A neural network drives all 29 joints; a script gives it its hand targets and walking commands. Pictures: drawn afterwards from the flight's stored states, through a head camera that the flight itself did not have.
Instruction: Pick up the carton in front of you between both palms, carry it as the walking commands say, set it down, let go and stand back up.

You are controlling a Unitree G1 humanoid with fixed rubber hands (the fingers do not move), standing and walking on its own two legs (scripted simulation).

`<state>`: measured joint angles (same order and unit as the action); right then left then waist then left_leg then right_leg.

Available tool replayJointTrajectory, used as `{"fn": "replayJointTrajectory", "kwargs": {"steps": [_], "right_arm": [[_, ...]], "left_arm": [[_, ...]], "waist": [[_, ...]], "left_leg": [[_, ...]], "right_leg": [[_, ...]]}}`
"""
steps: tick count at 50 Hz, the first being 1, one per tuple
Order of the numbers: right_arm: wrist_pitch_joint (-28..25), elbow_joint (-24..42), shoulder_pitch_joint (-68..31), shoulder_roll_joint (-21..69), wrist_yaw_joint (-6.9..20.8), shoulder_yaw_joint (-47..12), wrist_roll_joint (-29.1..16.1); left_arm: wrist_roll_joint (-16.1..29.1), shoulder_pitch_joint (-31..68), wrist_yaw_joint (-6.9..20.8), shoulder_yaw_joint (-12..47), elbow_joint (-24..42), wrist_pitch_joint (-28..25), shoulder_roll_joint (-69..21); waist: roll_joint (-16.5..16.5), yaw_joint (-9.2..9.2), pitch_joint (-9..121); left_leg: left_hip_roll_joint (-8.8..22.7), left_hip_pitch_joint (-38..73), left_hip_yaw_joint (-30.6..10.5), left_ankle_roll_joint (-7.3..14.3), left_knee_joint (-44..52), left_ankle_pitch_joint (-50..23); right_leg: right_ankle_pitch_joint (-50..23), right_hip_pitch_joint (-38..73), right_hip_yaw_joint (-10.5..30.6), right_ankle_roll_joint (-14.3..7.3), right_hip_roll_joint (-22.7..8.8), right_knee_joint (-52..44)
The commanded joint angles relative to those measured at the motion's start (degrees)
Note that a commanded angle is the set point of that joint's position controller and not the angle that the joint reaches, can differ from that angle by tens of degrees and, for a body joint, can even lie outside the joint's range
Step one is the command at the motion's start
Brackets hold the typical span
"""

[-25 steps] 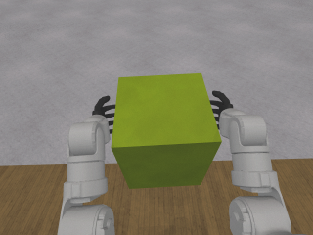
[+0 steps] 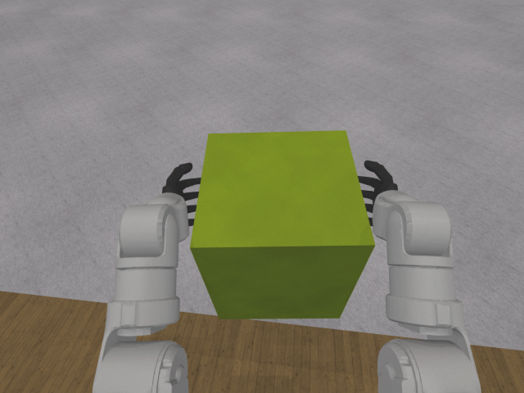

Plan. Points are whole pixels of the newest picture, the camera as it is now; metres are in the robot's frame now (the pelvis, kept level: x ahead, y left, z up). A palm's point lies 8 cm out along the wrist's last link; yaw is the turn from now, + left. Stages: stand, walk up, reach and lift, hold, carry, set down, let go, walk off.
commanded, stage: carry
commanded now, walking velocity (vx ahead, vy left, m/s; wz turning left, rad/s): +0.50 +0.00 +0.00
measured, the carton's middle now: (278, 231) +0.36 +0.02 +0.05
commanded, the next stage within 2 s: none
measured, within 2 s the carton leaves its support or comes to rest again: neither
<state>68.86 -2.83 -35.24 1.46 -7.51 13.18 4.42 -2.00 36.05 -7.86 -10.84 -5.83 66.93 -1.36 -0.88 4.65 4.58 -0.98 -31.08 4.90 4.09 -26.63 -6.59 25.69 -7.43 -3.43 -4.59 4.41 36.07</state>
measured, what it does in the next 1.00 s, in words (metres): goes down: left foot 0.04 m lower, then right foot 0.04 m lower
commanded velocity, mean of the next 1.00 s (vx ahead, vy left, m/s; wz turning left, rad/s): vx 0.50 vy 0.00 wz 0.00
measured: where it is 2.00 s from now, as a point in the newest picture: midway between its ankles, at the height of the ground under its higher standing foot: (284, 207)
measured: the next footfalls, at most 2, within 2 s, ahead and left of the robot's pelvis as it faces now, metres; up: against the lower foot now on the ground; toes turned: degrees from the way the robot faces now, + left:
left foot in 0.02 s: +0.18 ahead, +0.07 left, -0.04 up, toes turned +3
right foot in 0.56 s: +0.50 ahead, -0.06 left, -0.07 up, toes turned -2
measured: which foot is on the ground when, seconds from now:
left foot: up 0.00-0.00, down 0.02-0.58, up 0.60-1.00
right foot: down 0.00-0.04, up 0.06-0.54, down 0.56-1.00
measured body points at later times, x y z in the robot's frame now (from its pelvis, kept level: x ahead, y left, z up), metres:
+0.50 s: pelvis +0.28 +0.01 -0.03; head +0.31 +0.01 +0.42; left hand +0.65 +0.14 +0.09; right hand +0.64 -0.16 +0.09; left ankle +0.14 +0.07 -0.74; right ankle +0.43 -0.10 -0.73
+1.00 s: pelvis +0.57 -0.01 -0.05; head +0.60 -0.02 +0.40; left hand +0.92 +0.16 +0.06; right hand +0.94 -0.14 +0.05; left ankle +0.71 +0.13 -0.73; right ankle +0.46 -0.06 -0.78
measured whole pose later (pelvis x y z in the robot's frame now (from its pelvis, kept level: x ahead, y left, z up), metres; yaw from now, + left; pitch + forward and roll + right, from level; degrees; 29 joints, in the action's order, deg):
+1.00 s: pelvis +0.57 -0.01 -0.05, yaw +1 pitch +6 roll +1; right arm 68.8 -0.6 -34.8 1.7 -7.7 12.7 4.2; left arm -1.9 35.3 -8.0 -11.7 -3.1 67.0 -2.0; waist -0.5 4.2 2.1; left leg 2.2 -42.7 2.5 1.6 -44.8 4.3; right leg 19.2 -10.7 -3.9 -6.8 3.7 29.2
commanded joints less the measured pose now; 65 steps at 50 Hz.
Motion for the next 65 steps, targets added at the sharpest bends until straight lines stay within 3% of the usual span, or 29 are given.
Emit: {"fn": "replayJointTrajectory", "kwargs": {"steps": [1,2,3,4,6,7,10,16,23,26,27,28,29,30,31,32,34,37,44,50,52,53,54,55,56,57,58,60,65], "right_arm": [[-1.5,-3.1,-33.9,54.7,12.9,-34.6,-18.5],[-1.6,-4.9,-33.1,54.2,13.3,-33.2,-18.5],[-2.0,-6.6,-33.6,52.4,13.4,-31.6,-17.6],[-2.4,-7.9,-32.1,55.3,13.8,-32.1,-18.7],[-3.5,-2.4,-40.2,60.9,14.6,-35.0,-22.8],[-3.9,0.7,-44.1,63.3,14.8,-36.8,-25.2],[-4.6,6.2,-47.3,65.8,14.7,-39.8,-29.3],[-4.6,9.5,-42.0,63.7,14.8,-41.8,-30.0],[-2.9,8.4,-38.6,58.3,14.8,-42.2,-29.2],[-2.0,4.0,-38.4,57.0,15.1,-41.3,-28.6],[-1.8,2.3,-38.9,57.0,15.2,-40.8,-28.6],[-1.7,0.6,-39.6,56.9,15.3,-40.4,-28.6],[-1.5,-0.8,-41.1,57.8,15.4,-40.0,-28.3],[-0.8,-3.3,-41.6,59.3,15.1,-38.6,-28.2],[-0.8,-2.1,-42.6,59.0,14.8,-38.0,-27.6],[-0.9,-1.4,-45.2,60.7,14.6,-38.0,-27.6],[-1.6,-0.1,-46.1,63.1,14.0,-37.1,-27.1],[-2.1,3.1,-45.9,64.6,12.4,-37.2,-26.2],[-2.7,8.3,-41.6,61.1,9.8,-39.1,-23.0],[-1.9,3.2,-36.2,57.7,10.9,-39.1,-20.4],[-1.9,1.6,-36.0,57.5,11.7,-38.5,-20.1],[-2.0,0.3,-35.5,57.4,12.1,-37.9,-20.0],[-2.3,-0.9,-34.9,57.1,12.5,-37.2,-19.8],[-2.4,-2.0,-34.0,56.6,12.9,-36.2,-19.8],[-2.8,-3.7,-34.4,55.4,13.1,-35.0,-19.1],[-3.2,-5.3,-31.9,57.4,13.4,-35.1,-20.2],[-3.8,-2.7,-34.2,59.7,13.8,-36.1,-21.4],[-4.5,3.3,-42.4,64.1,14.2,-39.2,-25.6],[-4.5,10.4,-45.3,65.7,14.6,-42.6,-30.5]], "left_arm": [[24.9,38.4,16.2,38.1,1.3,-0.7,-60.8],[24.5,38.6,16.3,37.6,0.2,-0.8,-61.3],[24.7,40.2,16.1,36.5,-2.2,-0.4,-63.5],[24.1,40.5,16.0,36.1,-1.5,-0.7,-63.1],[24.7,45.1,15.3,36.3,1.8,-1.7,-65.7],[24.5,45.0,14.7,36.2,3.1,-2.1,-66.2],[24.1,42.7,12.9,37.0,6.4,-2.7,-67.0],[21.2,37.2,10.6,38.3,10.6,-3.3,-63.8],[18.9,35.7,10.5,38.2,11.7,-0.9,-56.3],[17.4,33.6,11.3,35.6,7.3,0.7,-53.2],[16.8,33.0,11.6,34.4,5.6,1.0,-52.6],[16.5,33.0,11.9,33.1,4.3,1.3,-51.7],[16.3,33.3,12.3,31.7,2.4,1.5,-51.1],[15.8,33.8,12.2,30.7,0.3,1.5,-49.7],[17.3,32.9,12.6,31.0,-0.9,1.2,-52.8],[18.8,36.4,13.2,31.7,1.2,0.9,-55.7],[23.0,44.8,14.1,34.5,5.9,0.4,-61.0],[26.8,49.0,14.5,37.0,10.3,-0.1,-65.2],[28.1,45.0,14.8,39.0,13.9,-0.3,-63.1],[25.3,38.0,15.7,38.6,7.1,-0.2,-60.7],[24.9,37.6,16.0,38.4,5.1,-0.7,-60.9],[24.9,37.8,16.2,38.4,4.1,-0.9,-61.3],[24.8,38.3,16.3,38.4,3.1,-1.2,-61.8],[24.3,38.2,16.3,38.2,2.3,-1.3,-62.0],[24.2,38.9,16.3,37.6,0.0,-1.0,-64.3],[23.7,38.0,16.2,37.1,0.1,-1.2,-63.3],[24.4,40.4,15.9,37.3,1.9,-1.6,-64.4],[24.5,43.1,14.9,37.3,5.2,-2.5,-65.8],[22.1,38.8,11.9,37.6,10.0,-2.9,-64.8]], "waist": [[3.6,-5.35,23.5],[-4.5,-5.26,27.4],[-16.4,-8.16,32.1],[-12.5,-8.72,31.8],[-3.0,-7.56,24.6],[-1.5,-6.36,22.7],[-3.5,-5.58,23.3],[-4.6,-8.48,25.3],[-4.6,-11.21,20.9],[-5.3,-8.68,20.3],[-3.9,-6.1,21.9],[-0.8,-3.61,24.1],[7.9,-4.1,27.6],[18.9,-0.79,33.6],[14.0,-0.75,34.1],[9.6,-0.94,28.9],[2.4,-2.42,23.7],[5.3,-3.37,23.9],[6.5,-0.58,24.9],[6.8,1.66,19.8],[8.4,-0.05,19.5],[8.9,-2.98,21.3],[7.2,-6.09,24.4],[1.3,-7.08,28.6],[-12.8,-7.39,33.9],[-11.8,-8.86,35.7],[-9.0,-8.36,31.6],[-2.3,-7.4,26.3],[-4.2,-6.61,26.5]], "left_leg": [[2.6,27.6,-0.5,1.5,3.1,-9.2],[15.8,41.1,-15.5,2.1,-6.9,-27.5],[26.2,55.1,-35.1,14.6,-5.8,-19.3],[23.9,52.0,-38.7,15.3,-1.8,1.1],[18.2,39.8,-31.9,10.7,2.3,10.2],[17.2,34.2,-28.7,9.7,3.7,9.0],[15.0,28.7,-21.9,8.5,4.9,5.3],[12.5,40.3,-15.6,7.3,-0.4,-19.8],[7.9,43.3,-10.5,6.0,-5.2,-21.5],[7.2,36.9,-7.5,3.9,-13.3,-22.1],[6.2,32.0,-4.9,2.2,-20.5,-20.6],[4.6,22.2,-4.0,0.7,-29.9,-7.7],[1.0,6.2,-3.2,-0.8,-38.9,29.6],[-4.7,-11.0,-4.9,-4.0,-56.9,44.5],[-2.1,-14.2,-7.1,-1.9,-57.7,41.1],[-0.6,-15.4,-7.0,-1.4,-55.4,37.5],[2.2,-13.2,-6.8,-2.3,-48.7,31.4],[3.6,-10.5,-5.3,-3.2,-42.8,28.3],[4.1,-20.2,-2.9,-3.5,-33.0,17.9],[-1.0,-12.3,3.0,-2.0,-8.5,5.8],[-2.8,0.0,4.5,-0.4,-0.5,2.2],[-3.2,10.0,5.6,0.5,3.0,-0.3],[-1.1,23.1,4.6,1.0,4.2,-3.4],[10.5,38.4,-9.1,2.4,-1.5,-13.5],[25.7,57.3,-30.7,12.8,-5.4,-20.9],[24.6,56.6,-38.0,15.5,0.0,-0.8],[21.4,51.4,-34.8,13.1,2.9,7.6],[18.3,40.7,-27.1,9.3,5.3,5.7],[16.3,35.7,-18.1,8.2,8.9,4.6]], "right_leg": [[-40.2,-0.7,2.8,0.3,-8.3,17.8],[-7.3,-14.8,1.9,1.7,-5.2,27.8],[12.0,-33.3,4.1,4.4,1.3,44.0],[9.6,-37.7,6.5,2.2,-1.3,45.9],[2.1,-38.0,5.4,1.8,-4.6,40.3],[-0.3,-35.8,5.6,2.1,-6.0,36.9],[-4.3,-31.4,4.2,3.3,-7.0,30.0],[-15.1,-40.1,2.2,4.1,-7.3,19.6],[-31.7,-34.0,-2.0,1.8,-2.7,-4.1],[-36.7,-18.2,-3.5,-0.5,-1.6,-12.8],[-39.8,-7.9,-4.5,-0.9,-1.8,-16.0],[-45.7,5.0,-0.5,-0.9,-6.4,-12.7],[-71.4,19.9,13.2,-2.8,-19.7,-0.4],[-59.3,34.4,32.9,-15.7,-30.0,-1.9],[-35.8,30.3,36.0,-15.6,-27.1,-6.7],[-26.2,23.2,32.4,-12.6,-22.7,-9.7],[-25.5,11.9,26.5,-9.7,-20.5,-13.0],[-28.4,6.8,20.8,-8.1,-18.2,-14.0],[-48.1,17.9,14.6,-7.2,-15.8,-9.3],[-56.6,19.0,8.6,-5.2,-11.5,-7.0],[-60.8,14.8,6.3,-3.2,-11.4,-4.4],[-63.0,11.7,3.8,-1.4,-11.2,0.8],[-56.5,5.1,1.2,0.4,-10.3,9.1],[-30.2,-8.0,1.3,2.0,-8.3,19.9],[7.5,-29.1,3.5,5.1,-1.6,36.3],[8.3,-35.1,6.3,3.6,-1.5,42.7],[4.2,-38.0,5.9,2.7,-3.8,42.1],[-1.9,-35.5,5.2,3.0,-6.6,36.4],[-5.6,-31.7,2.8,5.5,-8.4,25.0]]}}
